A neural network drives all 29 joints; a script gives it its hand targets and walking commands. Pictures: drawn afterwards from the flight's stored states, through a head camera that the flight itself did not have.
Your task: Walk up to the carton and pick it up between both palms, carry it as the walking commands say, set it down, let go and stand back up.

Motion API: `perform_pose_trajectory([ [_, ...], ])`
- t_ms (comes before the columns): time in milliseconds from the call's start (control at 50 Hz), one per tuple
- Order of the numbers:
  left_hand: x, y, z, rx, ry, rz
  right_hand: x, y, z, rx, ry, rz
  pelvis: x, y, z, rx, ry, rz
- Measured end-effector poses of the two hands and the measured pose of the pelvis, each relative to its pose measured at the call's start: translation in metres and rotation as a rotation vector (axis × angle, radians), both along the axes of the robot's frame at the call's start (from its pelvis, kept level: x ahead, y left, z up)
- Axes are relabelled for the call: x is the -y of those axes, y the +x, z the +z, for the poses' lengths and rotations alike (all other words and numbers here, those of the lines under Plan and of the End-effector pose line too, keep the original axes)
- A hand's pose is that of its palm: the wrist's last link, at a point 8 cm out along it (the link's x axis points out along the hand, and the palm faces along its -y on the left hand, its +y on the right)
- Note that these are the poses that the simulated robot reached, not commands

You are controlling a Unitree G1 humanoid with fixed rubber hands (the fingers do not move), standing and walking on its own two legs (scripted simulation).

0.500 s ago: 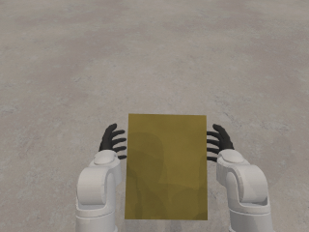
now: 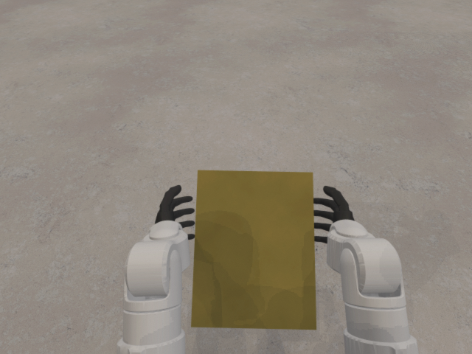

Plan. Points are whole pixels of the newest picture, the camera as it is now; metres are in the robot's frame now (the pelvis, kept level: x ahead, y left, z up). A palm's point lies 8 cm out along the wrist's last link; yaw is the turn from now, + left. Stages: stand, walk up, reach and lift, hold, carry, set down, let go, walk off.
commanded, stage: carry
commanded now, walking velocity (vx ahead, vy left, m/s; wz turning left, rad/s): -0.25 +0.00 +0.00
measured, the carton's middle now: (251, 241) +0.33 +0.01 +0.00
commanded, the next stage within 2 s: none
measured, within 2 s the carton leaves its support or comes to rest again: neither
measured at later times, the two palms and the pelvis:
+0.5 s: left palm (167, 261) +0.24 +0.13 +0.10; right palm (358, 266) +0.23 -0.13 +0.10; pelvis -0.05 +0.00 +0.00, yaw +1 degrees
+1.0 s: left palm (149, 279) +0.22 +0.16 +0.08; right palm (338, 272) +0.23 -0.11 +0.08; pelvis -0.06 +0.02 +0.01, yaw +2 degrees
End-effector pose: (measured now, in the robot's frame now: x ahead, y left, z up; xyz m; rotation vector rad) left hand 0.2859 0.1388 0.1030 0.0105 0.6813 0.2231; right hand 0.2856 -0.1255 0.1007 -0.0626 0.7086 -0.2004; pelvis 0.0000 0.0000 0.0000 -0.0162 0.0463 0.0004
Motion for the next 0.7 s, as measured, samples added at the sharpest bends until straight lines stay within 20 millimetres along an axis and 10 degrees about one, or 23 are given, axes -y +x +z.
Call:
perform_pose_trajectory([
  [360,0.011,-0.045,-0.008,-0.015,-0.006,-0.030,0.013,-0.050,-0.008,-0.013,0.013,-0.013,0.006,-0.045,0.001,-0.006,0.005,0.006],
  [700,-0.017,-0.080,-0.011,-0.013,0.001,0.050,-0.016,-0.055,-0.011,-0.005,0.007,0.079,0.001,-0.062,-0.003,0.020,0.017,0.047],
])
